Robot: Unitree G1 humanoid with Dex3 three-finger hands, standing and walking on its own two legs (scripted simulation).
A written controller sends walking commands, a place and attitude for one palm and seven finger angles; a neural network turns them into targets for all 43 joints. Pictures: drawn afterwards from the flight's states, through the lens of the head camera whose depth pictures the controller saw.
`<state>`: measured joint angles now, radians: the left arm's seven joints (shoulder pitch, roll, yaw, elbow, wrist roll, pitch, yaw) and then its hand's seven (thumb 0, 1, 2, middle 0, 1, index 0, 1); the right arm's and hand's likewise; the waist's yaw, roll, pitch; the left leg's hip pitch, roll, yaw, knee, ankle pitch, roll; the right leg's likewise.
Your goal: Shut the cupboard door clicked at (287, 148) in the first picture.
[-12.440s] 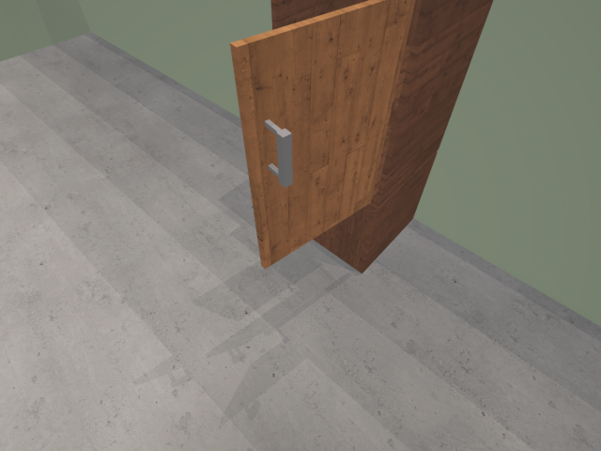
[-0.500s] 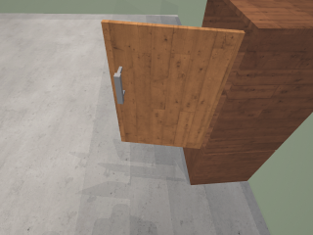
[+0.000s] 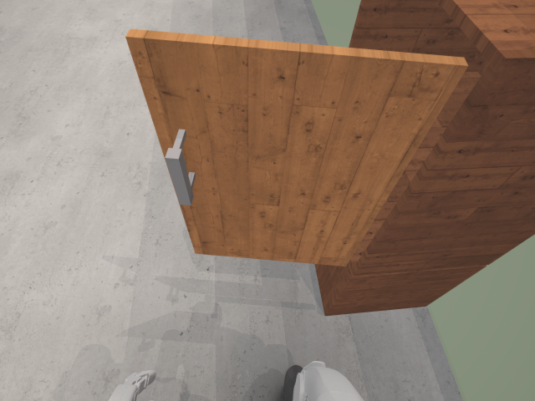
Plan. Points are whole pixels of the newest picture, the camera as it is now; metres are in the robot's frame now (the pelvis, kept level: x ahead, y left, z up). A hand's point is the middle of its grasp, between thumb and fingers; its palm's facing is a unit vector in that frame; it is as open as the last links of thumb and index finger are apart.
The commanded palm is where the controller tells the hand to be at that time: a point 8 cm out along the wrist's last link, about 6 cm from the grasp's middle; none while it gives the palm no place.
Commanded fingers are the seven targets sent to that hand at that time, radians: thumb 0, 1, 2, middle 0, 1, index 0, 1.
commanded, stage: come to a stop and stand still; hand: left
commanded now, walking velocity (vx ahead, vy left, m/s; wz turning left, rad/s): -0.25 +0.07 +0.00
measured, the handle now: (183, 169) +0.44 +0.16 +0.05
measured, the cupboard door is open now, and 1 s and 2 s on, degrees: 80 80 80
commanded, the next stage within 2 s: none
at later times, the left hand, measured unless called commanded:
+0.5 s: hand out of the picture +0.05 +0.24 -0.17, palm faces +0.01 -0.97 -0.22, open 7.3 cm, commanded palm none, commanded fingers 0.00 0.90 0.90 -0.20 -0.30 -0.20 -0.30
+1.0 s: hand out of the picture +0.00 +0.29 -0.15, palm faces -0.02 -0.95 -0.30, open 7.4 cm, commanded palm none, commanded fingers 0.00 0.90 0.90 -0.20 -0.30 -0.20 -0.30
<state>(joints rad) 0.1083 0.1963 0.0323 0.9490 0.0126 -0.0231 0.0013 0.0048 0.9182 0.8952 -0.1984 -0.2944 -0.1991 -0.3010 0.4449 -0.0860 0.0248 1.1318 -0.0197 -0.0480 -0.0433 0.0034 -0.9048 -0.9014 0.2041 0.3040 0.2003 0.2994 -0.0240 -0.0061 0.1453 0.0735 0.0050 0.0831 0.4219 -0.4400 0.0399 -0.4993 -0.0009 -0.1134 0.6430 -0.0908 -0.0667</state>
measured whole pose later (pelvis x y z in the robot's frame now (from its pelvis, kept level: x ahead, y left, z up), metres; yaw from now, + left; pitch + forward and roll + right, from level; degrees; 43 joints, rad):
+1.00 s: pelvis -0.04 +0.07 +0.00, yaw -1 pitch -2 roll +0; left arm 0.30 0.23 0.01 0.97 0.03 0.01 0.02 0.00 0.90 0.89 -0.20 -0.30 -0.20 -0.30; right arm 0.27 -0.28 -0.05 1.00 -0.02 0.00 -0.01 0.01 -0.91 -0.90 0.20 0.30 0.20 0.30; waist -0.01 0.04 0.01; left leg -0.28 -0.06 0.13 0.46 -0.17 0.09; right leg -0.32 -0.03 -0.01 0.53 -0.21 -0.02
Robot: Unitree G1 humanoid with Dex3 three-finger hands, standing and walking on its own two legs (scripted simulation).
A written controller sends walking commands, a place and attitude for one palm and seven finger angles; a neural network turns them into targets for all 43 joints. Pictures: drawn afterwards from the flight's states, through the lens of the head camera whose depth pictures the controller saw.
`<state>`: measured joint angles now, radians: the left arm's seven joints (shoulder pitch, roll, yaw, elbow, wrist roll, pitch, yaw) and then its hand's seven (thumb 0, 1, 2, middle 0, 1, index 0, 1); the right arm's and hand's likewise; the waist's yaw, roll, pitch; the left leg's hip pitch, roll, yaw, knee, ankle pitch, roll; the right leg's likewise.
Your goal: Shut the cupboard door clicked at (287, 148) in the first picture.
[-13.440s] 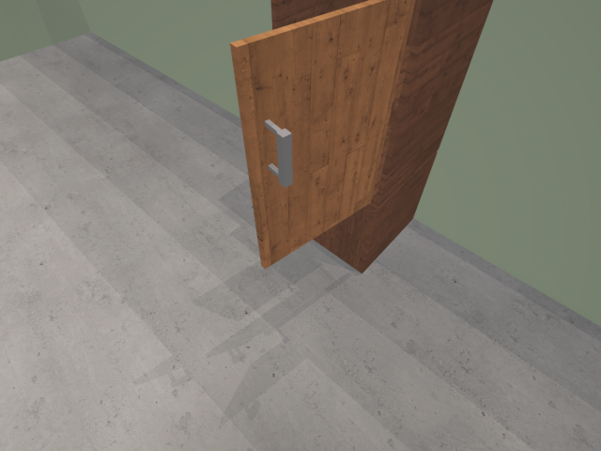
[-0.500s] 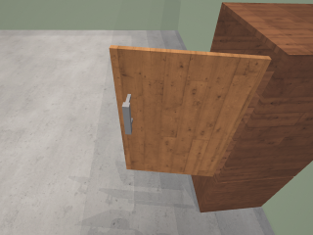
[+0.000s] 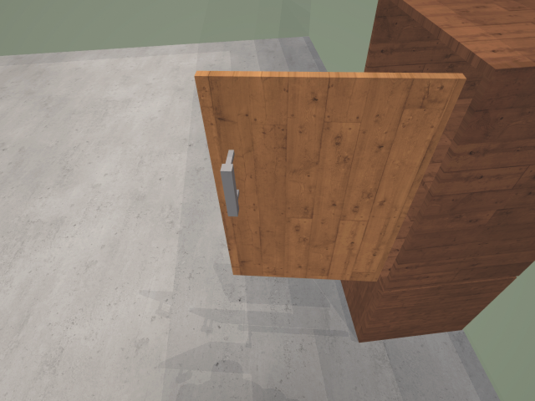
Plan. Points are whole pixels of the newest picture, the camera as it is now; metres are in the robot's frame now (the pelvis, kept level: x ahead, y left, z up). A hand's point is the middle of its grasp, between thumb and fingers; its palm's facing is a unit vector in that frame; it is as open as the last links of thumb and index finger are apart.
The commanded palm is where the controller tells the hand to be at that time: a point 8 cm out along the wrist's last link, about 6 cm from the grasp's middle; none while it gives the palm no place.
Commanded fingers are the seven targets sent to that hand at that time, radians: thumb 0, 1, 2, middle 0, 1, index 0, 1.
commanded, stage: come to a stop and stand still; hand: left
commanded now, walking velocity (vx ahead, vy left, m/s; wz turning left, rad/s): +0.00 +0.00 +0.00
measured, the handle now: (232, 183) +0.49 +0.10 +0.05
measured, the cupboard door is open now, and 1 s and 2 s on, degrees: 80 80 80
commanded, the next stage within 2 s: look again from close up in 1.08 s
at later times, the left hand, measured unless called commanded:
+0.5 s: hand out of the picture +0.07 +0.21 -0.15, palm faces -0.02 -0.95 -0.32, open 7.4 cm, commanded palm none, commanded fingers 0.00 0.90 0.90 -0.20 -0.30 -0.20 -0.30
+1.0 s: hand out of the picture +0.14 +0.20 -0.15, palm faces -0.01 -0.95 -0.30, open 7.4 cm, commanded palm none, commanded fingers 0.00 0.90 0.90 -0.20 -0.30 -0.20 -0.30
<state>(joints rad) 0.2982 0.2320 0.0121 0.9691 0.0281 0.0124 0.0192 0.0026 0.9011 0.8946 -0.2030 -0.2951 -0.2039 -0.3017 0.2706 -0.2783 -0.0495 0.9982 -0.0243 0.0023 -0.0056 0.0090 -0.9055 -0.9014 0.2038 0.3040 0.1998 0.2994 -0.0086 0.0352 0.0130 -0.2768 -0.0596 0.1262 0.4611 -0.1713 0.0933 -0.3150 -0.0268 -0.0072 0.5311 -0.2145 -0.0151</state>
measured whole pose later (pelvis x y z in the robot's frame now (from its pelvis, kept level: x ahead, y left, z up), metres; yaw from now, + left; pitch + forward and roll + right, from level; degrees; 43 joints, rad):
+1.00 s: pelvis +0.07 -0.03 +0.01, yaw +1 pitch -1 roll +0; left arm 0.14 0.29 -0.02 1.07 0.01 -0.01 0.02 0.00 0.90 0.89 -0.20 -0.30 -0.21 -0.30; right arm 0.10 -0.30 0.00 1.12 -0.01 -0.03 -0.01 0.01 -0.91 -0.90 0.20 0.30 0.20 0.30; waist 0.00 -0.01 0.03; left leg -0.13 -0.03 0.07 0.33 -0.19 0.05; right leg -0.14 0.01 -0.04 0.35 -0.20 -0.03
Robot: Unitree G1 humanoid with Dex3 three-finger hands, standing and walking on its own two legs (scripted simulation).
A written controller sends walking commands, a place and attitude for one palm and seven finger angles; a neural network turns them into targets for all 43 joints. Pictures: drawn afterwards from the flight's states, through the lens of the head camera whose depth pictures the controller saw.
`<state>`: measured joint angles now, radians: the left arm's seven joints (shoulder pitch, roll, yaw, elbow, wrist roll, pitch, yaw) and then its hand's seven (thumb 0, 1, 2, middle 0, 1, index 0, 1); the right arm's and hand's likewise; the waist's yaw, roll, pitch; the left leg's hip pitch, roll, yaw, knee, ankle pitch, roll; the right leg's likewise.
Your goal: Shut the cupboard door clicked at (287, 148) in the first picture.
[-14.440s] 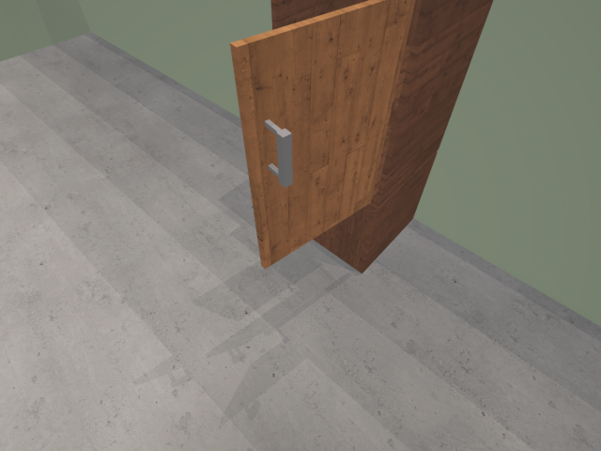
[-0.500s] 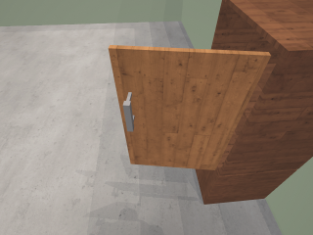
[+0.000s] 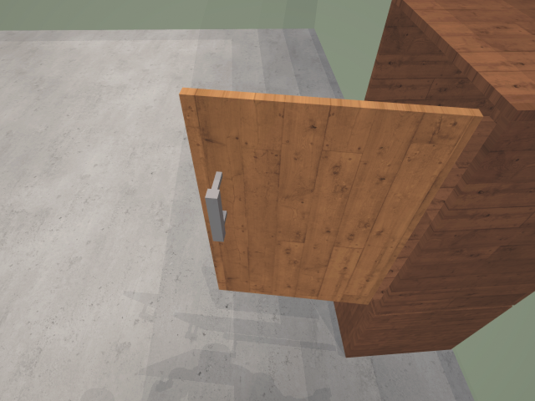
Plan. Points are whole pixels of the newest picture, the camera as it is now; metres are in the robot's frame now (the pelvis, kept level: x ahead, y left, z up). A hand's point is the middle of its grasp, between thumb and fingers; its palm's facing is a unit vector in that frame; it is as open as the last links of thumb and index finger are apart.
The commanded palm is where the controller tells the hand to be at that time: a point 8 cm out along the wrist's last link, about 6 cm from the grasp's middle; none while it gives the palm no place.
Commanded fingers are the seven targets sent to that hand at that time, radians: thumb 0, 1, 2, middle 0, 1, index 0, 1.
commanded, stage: come to a stop and stand still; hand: left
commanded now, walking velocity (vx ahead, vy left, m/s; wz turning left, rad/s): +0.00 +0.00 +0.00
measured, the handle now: (218, 207) +0.42 +0.12 +0.04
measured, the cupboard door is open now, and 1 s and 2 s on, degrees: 80 80 80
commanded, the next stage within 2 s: look again from close up in 0.08 s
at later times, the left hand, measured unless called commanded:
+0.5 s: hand out of the picture +0.06 +0.24 -0.16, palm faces -0.02 -0.95 -0.31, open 7.4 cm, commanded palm none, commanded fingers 0.00 0.90 0.90 -0.20 -0.30 -0.20 -0.30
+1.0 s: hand out of the picture +0.05 +0.23 -0.17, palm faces -0.02 -0.96 -0.28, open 7.4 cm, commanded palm none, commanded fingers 0.00 0.90 0.90 -0.20 -0.30 -0.20 -0.30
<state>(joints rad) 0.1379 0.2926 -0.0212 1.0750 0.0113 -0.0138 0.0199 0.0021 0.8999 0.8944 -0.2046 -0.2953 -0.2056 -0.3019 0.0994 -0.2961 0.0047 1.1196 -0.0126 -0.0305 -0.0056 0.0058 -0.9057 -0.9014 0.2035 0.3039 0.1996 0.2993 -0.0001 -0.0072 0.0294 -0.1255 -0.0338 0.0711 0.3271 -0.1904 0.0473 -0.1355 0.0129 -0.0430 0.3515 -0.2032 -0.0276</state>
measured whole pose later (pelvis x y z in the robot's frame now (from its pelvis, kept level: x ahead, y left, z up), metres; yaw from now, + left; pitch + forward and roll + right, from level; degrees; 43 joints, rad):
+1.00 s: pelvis -0.01 +0.01 +0.00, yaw +0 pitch -1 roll +0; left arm 0.18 0.29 0.00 1.08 0.01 0.02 0.02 0.00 0.90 0.89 -0.20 -0.30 -0.20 -0.30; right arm 0.14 -0.26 0.00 1.14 -0.01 -0.03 -0.03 0.01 -0.91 -0.90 0.20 0.30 0.20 0.30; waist 0.00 -0.04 0.04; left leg -0.11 -0.04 0.08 0.30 -0.17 0.06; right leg -0.14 0.00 -0.03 0.35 -0.19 -0.02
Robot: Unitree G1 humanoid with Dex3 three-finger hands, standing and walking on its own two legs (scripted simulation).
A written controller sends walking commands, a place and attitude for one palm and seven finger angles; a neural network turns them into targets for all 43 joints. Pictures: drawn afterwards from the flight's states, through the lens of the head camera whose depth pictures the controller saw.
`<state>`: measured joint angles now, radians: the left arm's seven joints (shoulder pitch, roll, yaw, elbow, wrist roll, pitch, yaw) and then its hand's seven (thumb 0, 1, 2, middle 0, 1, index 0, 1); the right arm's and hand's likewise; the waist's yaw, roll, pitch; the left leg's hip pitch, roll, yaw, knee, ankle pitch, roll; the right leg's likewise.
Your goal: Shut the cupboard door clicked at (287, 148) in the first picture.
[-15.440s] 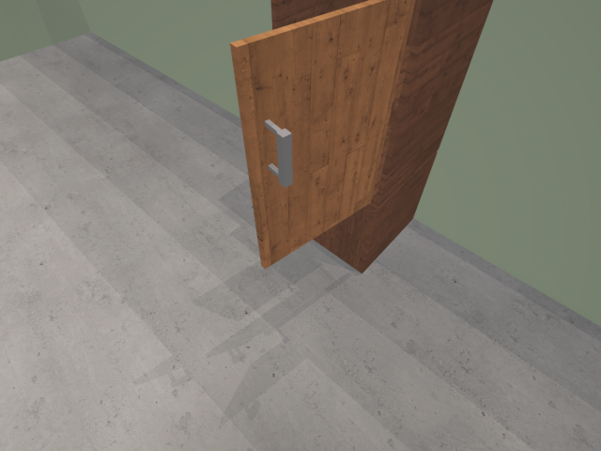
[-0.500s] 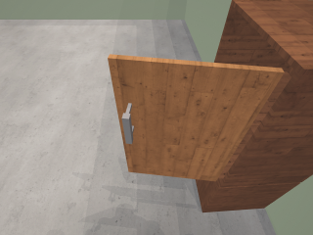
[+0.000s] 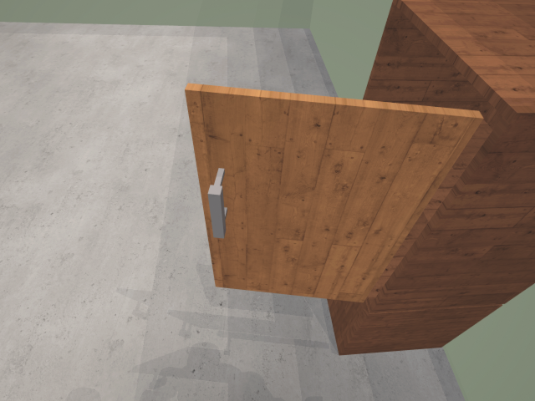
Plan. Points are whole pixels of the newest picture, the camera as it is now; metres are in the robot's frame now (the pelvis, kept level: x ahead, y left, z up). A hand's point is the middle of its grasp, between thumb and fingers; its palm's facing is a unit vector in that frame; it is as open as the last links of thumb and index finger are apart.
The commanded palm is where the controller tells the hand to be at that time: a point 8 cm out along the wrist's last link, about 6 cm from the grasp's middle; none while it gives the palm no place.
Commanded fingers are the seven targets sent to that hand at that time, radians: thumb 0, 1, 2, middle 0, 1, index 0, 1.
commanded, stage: shuffle to correct the standing spot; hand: left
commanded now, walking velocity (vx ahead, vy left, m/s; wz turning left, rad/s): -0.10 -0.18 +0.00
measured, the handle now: (220, 204) +0.42 +0.11 +0.04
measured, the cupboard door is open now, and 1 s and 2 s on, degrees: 80 80 80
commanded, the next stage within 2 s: come to a stop and stand still in 0.08 s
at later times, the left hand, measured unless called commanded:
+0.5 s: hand out of the picture -0.04 +0.11 -0.19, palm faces +0.03 -0.99 -0.17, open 7.4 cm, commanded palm none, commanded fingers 0.00 0.90 0.90 -0.20 -0.30 -0.20 -0.30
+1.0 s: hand out of the picture -0.01 +0.21 -0.18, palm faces +0.00 -0.97 -0.26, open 7.4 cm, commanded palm none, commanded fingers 0.00 0.90 0.90 -0.20 -0.30 -0.20 -0.30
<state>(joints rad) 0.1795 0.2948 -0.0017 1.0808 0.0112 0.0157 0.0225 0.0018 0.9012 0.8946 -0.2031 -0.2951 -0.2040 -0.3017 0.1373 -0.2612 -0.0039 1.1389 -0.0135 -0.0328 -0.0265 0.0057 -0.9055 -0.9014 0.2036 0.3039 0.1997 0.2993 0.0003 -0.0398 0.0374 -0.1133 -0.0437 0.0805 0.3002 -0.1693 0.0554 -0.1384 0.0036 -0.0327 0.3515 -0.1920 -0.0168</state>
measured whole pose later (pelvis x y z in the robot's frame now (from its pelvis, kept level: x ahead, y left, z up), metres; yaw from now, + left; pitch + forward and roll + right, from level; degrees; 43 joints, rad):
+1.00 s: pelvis -0.05 +0.01 -0.02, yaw -1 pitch -2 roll -1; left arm 0.27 0.20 0.00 1.02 0.02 0.01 0.04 0.00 0.90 0.89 -0.20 -0.29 -0.20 -0.30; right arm 0.25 -0.20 -0.01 0.96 -0.02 -0.01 -0.02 0.01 -0.94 -0.90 0.20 0.30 0.20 0.30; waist 0.01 0.04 0.02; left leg -0.22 -0.11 0.10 0.49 -0.25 0.14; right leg -0.23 -0.06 0.02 0.52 -0.27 0.00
